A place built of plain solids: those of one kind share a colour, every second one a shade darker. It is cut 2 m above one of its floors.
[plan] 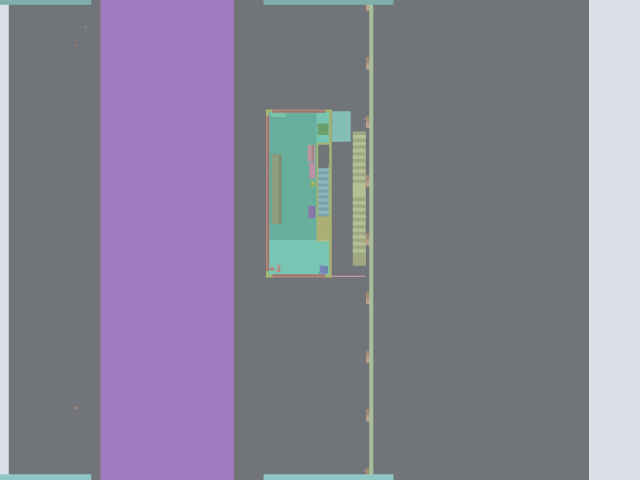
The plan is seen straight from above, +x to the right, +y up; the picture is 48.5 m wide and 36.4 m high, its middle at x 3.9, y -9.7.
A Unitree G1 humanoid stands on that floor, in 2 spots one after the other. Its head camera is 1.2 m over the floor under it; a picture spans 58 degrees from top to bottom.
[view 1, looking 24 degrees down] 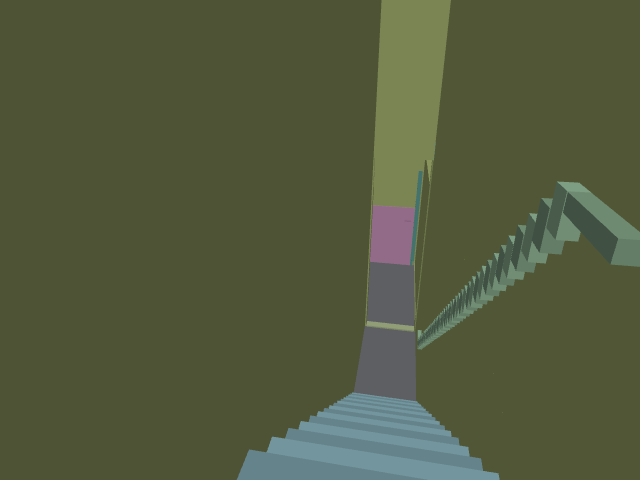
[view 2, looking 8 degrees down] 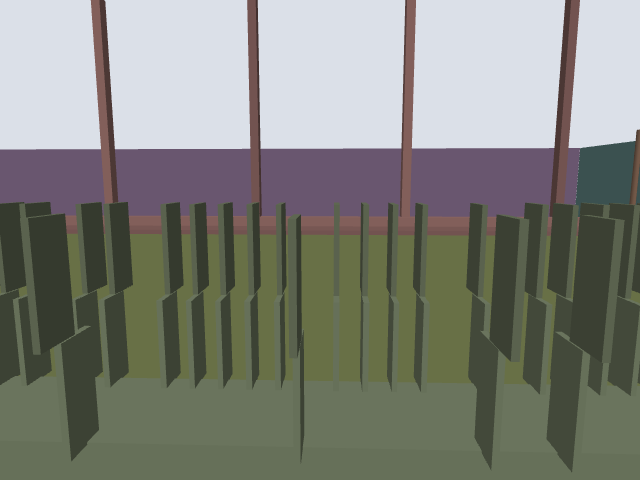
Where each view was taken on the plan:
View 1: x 4.18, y -8.65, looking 101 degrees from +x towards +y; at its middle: wall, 2.41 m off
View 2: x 2.15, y -6.15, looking -178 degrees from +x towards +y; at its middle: wall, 2.17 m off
